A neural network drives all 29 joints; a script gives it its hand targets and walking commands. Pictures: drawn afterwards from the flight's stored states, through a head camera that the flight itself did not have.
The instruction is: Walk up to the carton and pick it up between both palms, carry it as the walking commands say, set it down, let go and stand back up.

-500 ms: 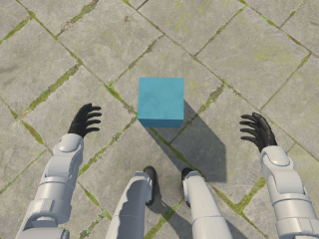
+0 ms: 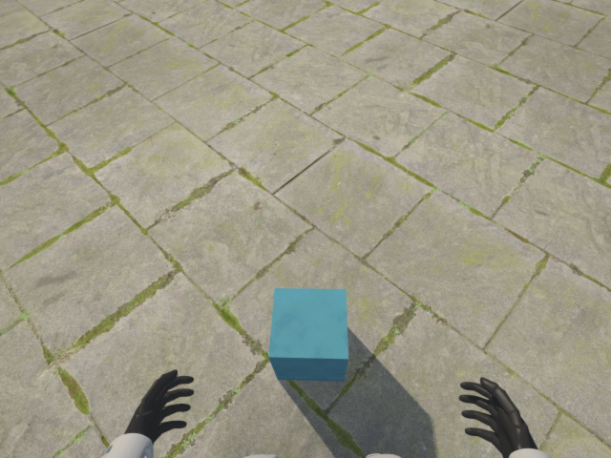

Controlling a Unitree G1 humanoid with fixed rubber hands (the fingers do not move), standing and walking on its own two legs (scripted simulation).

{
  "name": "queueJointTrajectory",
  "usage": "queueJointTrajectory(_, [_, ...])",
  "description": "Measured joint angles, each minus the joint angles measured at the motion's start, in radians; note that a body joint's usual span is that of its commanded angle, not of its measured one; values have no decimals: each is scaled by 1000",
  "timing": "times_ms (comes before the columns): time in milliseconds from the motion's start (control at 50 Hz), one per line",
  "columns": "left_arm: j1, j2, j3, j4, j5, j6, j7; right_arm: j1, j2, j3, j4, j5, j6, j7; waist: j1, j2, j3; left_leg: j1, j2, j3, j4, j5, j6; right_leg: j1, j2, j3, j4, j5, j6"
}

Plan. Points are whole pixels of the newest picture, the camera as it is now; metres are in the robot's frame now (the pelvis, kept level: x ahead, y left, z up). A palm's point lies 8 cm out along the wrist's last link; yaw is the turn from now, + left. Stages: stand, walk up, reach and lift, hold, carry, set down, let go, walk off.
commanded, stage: let go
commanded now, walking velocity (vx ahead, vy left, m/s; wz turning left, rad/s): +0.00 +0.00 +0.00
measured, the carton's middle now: (310, 336) +0.48 +0.03 -0.64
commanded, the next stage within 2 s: stand in 0.34 s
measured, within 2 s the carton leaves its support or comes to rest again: neither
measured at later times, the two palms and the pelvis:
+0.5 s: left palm (136, 419) +0.18 +0.24 -0.06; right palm (527, 452) +0.15 -0.25 -0.09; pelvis +0.01 +0.00 +0.00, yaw +0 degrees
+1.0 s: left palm (123, 448) +0.14 +0.25 -0.06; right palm out of the picture +0.10 -0.27 -0.10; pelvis +0.01 +0.01 +0.00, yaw +0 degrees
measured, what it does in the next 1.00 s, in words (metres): stands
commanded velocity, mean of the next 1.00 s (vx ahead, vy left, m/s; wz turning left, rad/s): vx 0.00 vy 0.00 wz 0.00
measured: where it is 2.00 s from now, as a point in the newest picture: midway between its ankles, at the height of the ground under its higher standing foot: outside the picture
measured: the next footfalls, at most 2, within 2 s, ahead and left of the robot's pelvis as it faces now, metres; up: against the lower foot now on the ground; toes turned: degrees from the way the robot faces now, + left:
none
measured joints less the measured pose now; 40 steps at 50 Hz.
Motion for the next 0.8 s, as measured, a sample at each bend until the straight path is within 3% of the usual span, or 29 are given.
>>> queueJointTrajectory(380, [0,0,-5,2,2,-1,-4,2,-1,5,15,-2,26,-2,1,2,-1,85,0,-1,-44,1,0,84,-3,-1,-42,-1,-2])
queueJointTrajectory(540, [2,0,-5,80,26,-7,48,-9,-54,5,273,-29,-38,-55,8,1,-138,79,0,-1,-31,-12,0,84,-3,-1,-42,-7,-4])
queueJointTrajectory(800, [32,0,-5,103,30,-56,57,29,-75,6,384,-33,-91,-63,8,-2,-208,74,0,-1,-14,-13,0,84,-3,-2,-34,-3,-4])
